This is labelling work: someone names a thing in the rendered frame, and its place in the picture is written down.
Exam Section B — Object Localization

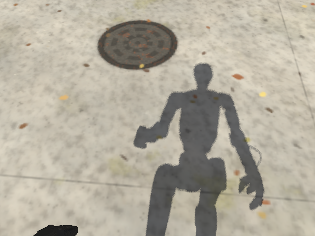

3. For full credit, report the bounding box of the robot left hand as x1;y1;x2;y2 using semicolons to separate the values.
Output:
33;224;79;236

